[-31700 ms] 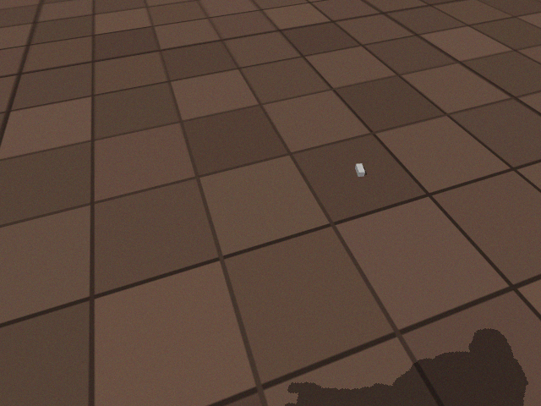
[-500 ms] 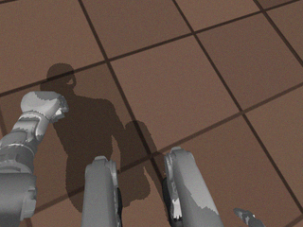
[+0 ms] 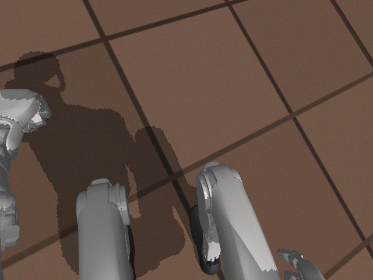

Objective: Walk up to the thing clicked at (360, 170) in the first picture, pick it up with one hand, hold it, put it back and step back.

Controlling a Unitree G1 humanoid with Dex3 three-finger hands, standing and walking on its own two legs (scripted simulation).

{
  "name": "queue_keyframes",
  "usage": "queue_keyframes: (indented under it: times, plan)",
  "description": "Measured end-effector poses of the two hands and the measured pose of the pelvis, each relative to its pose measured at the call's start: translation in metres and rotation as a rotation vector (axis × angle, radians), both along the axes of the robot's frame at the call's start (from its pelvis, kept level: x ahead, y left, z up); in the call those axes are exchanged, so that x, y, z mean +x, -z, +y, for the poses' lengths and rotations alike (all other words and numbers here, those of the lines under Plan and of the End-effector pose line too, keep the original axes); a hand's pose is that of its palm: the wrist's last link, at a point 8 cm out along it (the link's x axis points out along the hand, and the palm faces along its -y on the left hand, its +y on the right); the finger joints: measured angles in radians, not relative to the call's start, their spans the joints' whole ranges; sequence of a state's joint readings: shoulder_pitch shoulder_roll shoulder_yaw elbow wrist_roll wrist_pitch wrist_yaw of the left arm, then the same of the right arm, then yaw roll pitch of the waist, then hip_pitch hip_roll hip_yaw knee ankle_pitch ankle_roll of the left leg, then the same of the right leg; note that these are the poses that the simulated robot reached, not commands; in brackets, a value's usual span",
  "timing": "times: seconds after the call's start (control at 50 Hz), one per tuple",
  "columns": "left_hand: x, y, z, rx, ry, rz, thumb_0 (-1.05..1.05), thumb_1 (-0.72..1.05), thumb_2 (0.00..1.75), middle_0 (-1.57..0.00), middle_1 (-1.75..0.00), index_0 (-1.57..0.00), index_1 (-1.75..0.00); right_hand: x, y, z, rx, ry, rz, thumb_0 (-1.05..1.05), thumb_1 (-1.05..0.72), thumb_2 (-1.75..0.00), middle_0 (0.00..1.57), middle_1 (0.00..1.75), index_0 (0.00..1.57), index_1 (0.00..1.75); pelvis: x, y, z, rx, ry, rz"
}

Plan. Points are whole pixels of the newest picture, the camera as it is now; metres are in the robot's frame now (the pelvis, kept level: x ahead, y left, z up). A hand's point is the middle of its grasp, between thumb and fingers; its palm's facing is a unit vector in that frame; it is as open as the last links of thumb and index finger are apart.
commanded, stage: crouch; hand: left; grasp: from above
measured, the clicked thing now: (26, 121) +0.47 +0.32 -0.21
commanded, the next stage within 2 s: lower in 0.58 s
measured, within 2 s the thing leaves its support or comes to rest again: rests again in 1.68 s
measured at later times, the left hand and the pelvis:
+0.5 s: hand (30, 126) +0.46 +0.31 -0.20, palm faces -0.47 -0.01 -0.88, open 4.9 cm; pelvis +0.00 +0.00 -0.04, yaw -2 degrees
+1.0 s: hand (37, 130) +0.46 +0.31 -0.25, palm faces -0.49 -0.05 -0.87, open 4.9 cm; pelvis +0.00 +0.00 -0.06, yaw -4 degrees
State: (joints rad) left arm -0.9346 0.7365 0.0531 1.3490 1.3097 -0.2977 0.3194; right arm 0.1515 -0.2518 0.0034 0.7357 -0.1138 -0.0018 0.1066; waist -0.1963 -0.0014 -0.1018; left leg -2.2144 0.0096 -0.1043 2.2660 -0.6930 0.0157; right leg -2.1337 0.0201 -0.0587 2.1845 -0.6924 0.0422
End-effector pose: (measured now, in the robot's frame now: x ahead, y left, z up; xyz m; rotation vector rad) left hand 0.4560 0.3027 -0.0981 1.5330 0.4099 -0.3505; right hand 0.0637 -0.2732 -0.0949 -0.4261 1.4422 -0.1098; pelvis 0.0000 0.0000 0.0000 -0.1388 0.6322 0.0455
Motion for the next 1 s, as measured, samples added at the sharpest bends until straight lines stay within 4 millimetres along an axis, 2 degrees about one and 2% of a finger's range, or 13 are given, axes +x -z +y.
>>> queue_keyframes:
  times: [0.28,0.52,0.76,1.0]
  plan:
    - [0.005,0.034,0.004,-0.008,0.008,0.009,-0.05,0.68,0.0,-1.02,-0.1,-1.17,-0.07,-0.021,0.02,0.002,0.0,-0.007,0.051,0.0,-0.92,-0.9,0.2,0.29,0.21,0.3,-0.003,0.028,0.0,-0.015,0.01,-0.029]
    - [0.01,0.051,0.008,-0.003,0.003,0.007,-0.05,0.68,0.0,-1.02,-0.1,-1.17,-0.07,-0.018,0.033,0.001,-0.003,-0.038,0.05,0.0,-0.92,-0.9,0.2,0.29,0.21,0.3,-0.003,0.045,-0.002,-0.02,0.018,-0.046]
    - [0.015,0.064,0.01,-0.01,-0.001,0.009,-0.05,0.68,0.0,-1.02,-0.11,-1.17,-0.08,-0.016,0.039,0.001,-0.007,-0.057,0.066,0.0,-0.92,-0.9,0.2,0.3,0.2,0.3,0.0,0.052,-0.002,-0.027,0.025,-0.052]
    - [0.013,0.092,0.009,-0.043,0.004,0.028,-0.05,0.68,0.0,-1.03,-0.09,-1.18,-0.07,-0.022,0.04,0.0,-0.028,-0.093,0.095,0.0,-0.92,-0.9,0.2,0.3,0.2,0.3,-0.001,0.062,-0.002,-0.042,0.036,-0.074]
